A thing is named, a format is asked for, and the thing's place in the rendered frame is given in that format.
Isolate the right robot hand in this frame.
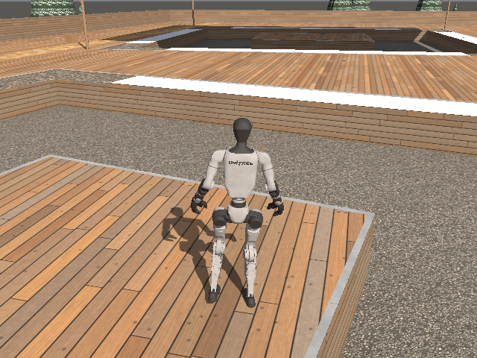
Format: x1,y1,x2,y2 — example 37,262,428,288
267,202,284,216

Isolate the right robot upper arm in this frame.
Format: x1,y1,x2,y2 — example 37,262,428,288
256,151,277,192

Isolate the left robot shin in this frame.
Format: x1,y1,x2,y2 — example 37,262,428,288
211,242,223,292

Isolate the robot head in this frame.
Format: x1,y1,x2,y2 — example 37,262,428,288
229,118,254,154

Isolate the left robot forearm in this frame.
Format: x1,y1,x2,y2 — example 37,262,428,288
193,178,209,203

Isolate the left robot hand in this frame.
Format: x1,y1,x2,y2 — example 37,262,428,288
190,198,207,214

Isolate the right robot forearm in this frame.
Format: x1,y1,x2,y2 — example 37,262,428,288
269,181,282,206

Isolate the left robot upper arm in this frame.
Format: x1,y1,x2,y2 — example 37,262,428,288
202,149,226,190

